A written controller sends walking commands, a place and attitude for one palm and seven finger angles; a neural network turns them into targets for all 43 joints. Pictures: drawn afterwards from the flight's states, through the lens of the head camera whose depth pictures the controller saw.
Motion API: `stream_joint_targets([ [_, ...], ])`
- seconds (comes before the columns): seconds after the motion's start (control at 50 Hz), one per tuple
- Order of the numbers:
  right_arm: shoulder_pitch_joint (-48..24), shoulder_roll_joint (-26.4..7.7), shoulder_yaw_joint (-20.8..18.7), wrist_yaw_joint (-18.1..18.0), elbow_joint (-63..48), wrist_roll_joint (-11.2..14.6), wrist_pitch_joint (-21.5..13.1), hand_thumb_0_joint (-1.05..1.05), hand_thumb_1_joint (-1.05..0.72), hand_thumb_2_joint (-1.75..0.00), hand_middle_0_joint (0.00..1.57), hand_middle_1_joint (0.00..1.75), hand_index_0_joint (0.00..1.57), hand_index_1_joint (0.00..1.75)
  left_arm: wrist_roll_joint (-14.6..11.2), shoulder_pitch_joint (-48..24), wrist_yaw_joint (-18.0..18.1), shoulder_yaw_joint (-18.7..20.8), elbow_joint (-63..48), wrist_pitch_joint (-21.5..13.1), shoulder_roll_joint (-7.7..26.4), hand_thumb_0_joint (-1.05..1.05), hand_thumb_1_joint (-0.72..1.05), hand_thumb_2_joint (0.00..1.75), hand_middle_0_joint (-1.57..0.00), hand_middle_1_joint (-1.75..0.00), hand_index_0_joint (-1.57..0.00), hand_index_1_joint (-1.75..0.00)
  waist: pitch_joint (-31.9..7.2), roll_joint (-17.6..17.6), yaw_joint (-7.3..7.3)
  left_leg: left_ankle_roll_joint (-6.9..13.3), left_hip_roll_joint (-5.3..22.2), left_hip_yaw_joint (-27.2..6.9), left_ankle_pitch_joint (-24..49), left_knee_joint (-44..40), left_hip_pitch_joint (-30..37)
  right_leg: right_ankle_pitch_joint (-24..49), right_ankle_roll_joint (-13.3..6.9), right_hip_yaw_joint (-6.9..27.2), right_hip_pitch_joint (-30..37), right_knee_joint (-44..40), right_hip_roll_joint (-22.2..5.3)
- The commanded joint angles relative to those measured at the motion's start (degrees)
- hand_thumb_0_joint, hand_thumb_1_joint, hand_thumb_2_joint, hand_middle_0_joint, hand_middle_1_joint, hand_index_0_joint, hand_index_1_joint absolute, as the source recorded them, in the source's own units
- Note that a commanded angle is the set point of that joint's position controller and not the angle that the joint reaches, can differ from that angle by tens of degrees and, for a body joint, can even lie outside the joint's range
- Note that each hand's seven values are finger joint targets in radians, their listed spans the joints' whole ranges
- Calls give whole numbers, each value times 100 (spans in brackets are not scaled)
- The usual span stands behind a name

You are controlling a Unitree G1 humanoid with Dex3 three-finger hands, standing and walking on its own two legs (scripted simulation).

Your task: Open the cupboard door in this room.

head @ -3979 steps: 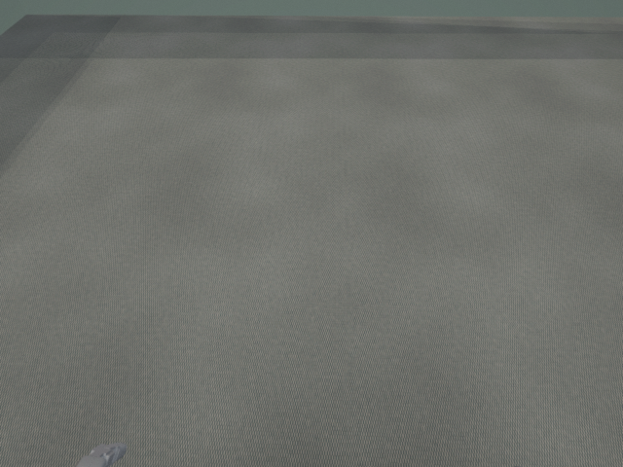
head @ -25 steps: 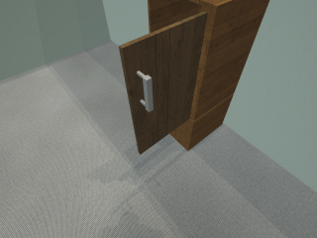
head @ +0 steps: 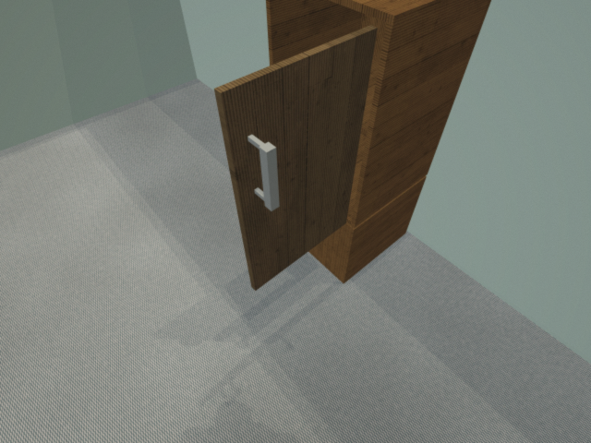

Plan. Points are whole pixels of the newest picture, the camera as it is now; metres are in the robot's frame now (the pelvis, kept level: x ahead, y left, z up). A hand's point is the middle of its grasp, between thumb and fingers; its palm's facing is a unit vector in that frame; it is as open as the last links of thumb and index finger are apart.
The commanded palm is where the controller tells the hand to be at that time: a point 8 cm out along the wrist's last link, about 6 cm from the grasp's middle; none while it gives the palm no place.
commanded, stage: look to check the result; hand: left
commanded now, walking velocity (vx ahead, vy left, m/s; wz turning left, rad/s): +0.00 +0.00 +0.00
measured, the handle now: (263, 173) +0.56 +0.09 +0.03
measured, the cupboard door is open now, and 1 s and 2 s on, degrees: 91 91 91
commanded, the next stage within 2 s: stand and wait in 0.44 s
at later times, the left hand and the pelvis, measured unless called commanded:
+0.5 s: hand out of the picture +0.01 +0.16 -0.17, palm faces +0.02 -0.98 -0.20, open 7.4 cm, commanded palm none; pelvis +0.01 -0.01 +0.00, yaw +0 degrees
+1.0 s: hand out of the picture +0.04 +0.17 -0.17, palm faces +0.01 -0.97 -0.24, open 7.4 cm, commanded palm none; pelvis +0.02 -0.02 +0.00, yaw +0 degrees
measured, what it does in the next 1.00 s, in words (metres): stands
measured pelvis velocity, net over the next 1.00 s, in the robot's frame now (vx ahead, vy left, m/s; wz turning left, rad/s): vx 0.02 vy -0.02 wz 0.01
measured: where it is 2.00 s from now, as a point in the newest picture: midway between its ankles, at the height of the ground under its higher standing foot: outside the picture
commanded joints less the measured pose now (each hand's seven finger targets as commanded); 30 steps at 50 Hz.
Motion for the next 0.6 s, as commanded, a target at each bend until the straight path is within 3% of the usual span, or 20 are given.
stream_joint_targets([
  [0.0,395,-535,-89,-17,-141,18,-82,0,-90,-90,20,30,20,30,-2,458,34,122,-121,-55,568,0,90,90,-20,-30,-20,-30,166,-163,23,-1,639,-709,42,-495,81,119,-187,515,-304,-521,-454],
  [0.04,371,-526,-82,-15,-125,6,-86,0,-90,-90,20,30,20,30,-5,443,31,115,-105,-48,554,0,90,90,-20,-30,-20,-30,162,-35,12,-12,642,-689,34,-512,106,117,-179,504,-324,-514,-475],
  [0.24,259,-607,-81,-13,-144,11,-85,0,-90,-90,20,30,20,30,-1,373,24,116,-103,-63,628,0,90,90,-20,-30,-20,-30,190,-58,0,-18,651,-709,43,-532,148,129,-185,534,-317,-571,-473],
  [0.58,-22,-862,-94,-8,-149,17,-125,0,-90,-90,20,30,20,30,-13,123,7,144,-161,-127,895,0,90,90,-20,-30,-20,-30,-3,-106,23,-32,684,-696,649,-484,358,626,-207,560,-37,-680,-530],
])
